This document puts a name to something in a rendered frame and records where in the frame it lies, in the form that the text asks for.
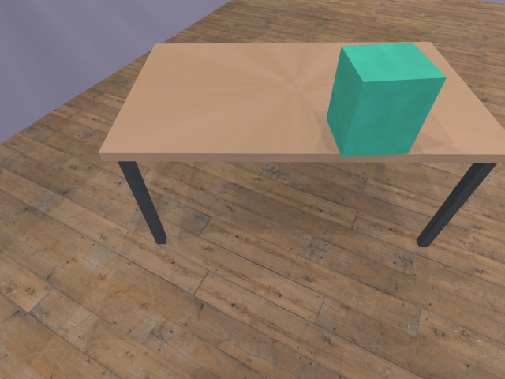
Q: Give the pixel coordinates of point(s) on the carton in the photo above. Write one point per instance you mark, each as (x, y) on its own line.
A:
(380, 99)

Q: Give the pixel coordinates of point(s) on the table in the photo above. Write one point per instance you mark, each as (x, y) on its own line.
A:
(268, 102)

